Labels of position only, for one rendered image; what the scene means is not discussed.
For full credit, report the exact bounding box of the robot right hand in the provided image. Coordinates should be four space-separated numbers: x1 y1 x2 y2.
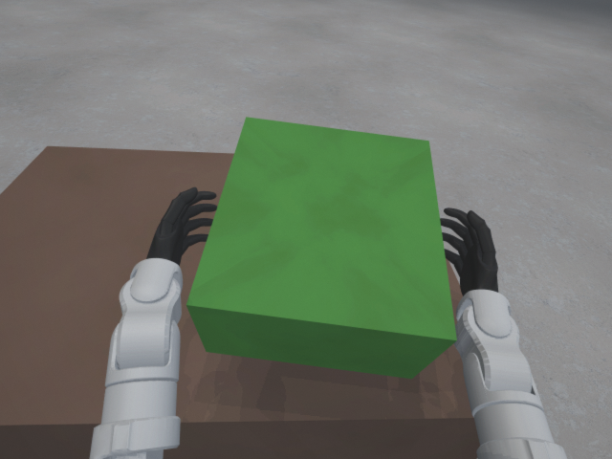
440 208 498 296

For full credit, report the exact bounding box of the carton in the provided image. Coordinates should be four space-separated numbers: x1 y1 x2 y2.
186 117 457 379

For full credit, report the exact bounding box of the robot left hand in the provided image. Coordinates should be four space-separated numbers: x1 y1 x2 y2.
146 187 217 266

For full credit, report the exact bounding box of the robot left forearm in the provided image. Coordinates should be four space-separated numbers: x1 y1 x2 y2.
90 258 183 459

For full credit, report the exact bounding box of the pedestal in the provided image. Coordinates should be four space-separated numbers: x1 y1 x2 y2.
0 146 480 459

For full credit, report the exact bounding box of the robot right forearm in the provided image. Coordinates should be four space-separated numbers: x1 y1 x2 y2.
454 290 567 459

